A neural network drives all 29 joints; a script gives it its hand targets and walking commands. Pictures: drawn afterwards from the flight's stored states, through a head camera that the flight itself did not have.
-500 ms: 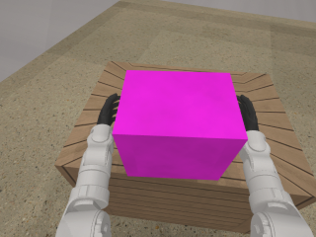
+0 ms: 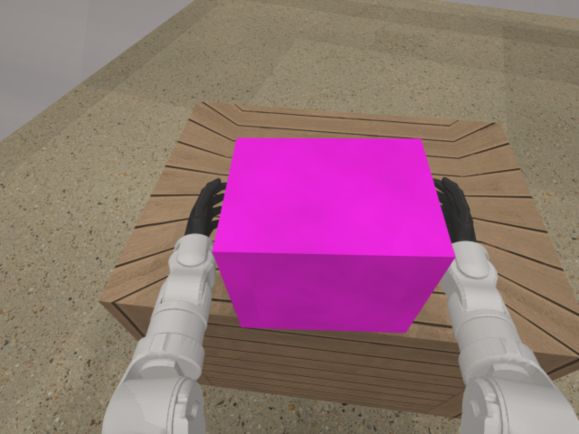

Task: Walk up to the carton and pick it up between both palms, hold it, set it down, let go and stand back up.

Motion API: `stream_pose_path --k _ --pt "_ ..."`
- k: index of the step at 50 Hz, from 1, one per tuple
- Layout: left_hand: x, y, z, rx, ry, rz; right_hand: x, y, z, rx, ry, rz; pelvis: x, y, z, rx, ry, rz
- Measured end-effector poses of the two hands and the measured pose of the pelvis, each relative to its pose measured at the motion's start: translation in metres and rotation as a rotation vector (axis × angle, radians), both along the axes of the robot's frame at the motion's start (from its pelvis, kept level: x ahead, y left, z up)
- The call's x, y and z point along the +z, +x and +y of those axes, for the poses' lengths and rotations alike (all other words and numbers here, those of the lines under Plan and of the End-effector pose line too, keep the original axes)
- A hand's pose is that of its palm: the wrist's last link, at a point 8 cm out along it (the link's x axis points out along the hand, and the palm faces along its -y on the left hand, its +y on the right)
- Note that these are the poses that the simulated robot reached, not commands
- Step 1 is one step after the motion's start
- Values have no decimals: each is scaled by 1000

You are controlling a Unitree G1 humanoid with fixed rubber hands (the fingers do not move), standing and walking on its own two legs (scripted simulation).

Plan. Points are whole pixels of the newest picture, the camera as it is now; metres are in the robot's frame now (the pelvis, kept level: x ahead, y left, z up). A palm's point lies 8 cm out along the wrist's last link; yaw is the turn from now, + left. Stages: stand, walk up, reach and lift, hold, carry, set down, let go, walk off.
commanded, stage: set down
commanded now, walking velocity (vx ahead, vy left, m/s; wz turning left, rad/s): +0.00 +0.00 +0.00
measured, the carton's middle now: (324, 239) +0.39 -0.02 +0.01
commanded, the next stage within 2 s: none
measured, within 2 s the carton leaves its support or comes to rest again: rests again in 0.80 s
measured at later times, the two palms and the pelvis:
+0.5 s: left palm (210, 235) +0.38 +0.16 +0.03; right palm (454, 237) +0.38 -0.21 +0.05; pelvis +0.00 +0.00 +0.00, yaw -1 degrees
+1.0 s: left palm (209, 243) +0.38 +0.17 +0.01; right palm (446, 244) +0.38 -0.20 +0.03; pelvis +0.00 +0.00 +0.00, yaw -1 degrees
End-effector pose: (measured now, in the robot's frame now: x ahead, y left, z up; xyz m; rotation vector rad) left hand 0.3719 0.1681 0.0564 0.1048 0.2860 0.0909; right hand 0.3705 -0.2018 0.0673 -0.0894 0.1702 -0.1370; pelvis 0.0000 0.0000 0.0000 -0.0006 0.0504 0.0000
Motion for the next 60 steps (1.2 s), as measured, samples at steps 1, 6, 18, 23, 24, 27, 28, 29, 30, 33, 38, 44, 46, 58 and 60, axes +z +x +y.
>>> stream_pose_path --k 1,6,18,23,24,27,28,29,30,33,38,44,46,58,60 --pt "-1 0 0 0 -2 1 -1 0 0 0 0 2 0 0 0 -1 0 3" --pt "-6 0 0 3 -6 8 -5 1 -1 1 6 12 0 -1 0 -6 1 17" --pt "-15 6 -4 4 9 21 -16 8 -4 4 11 38 -1 -2 0 -18 0 59" --pt "-21 8 -6 2 4 23 -21 9 -6 3 3 44 -2 -1 -1 -22 0 85" --pt "-23 9 -7 1 0 24 -22 9 -7 1 1 45 -2 -2 -1 -21 0 89" --pt "-26 11 -8 -4 -5 21 -23 9 -8 -4 3 43 -2 -1 -1 -16 0 104" --pt "-27 11 -8 -5 -5 20 -24 9 -8 -6 6 42 -2 -1 -1 -16 0 107" --pt "-28 11 -8 -6 -4 21 -25 9 -8 -8 9 43 -2 -1 -1 -16 0 109" --pt "-29 12 -8 -7 -4 23 -26 9 -8 -9 13 46 -3 -1 -1 -16 0 111" --pt "-33 11 -8 -6 -4 30 -30 9 -8 -8 11 52 -3 -1 -1 -19 1 114" --pt "-40 8 -4 -1 -8 28 -36 8 -4 -5 12 51 -3 -1 1 -17 0 130" --pt "-43 8 -2 1 0 20 -40 8 -2 -3 16 44 -4 -1 2 -17 -2 148" --pt "-43 8 -2 2 2 18 -40 8 -2 -2 18 43 -4 -2 2 -17 -3 150" --pt "-46 5 -3 6 -7 1 -44 5 -4 -1 23 34 -5 -6 1 -18 1 158" --pt "-46 5 -4 6 -11 -3 -45 4 -4 -3 23 33 -5 -6 0 -19 1 160"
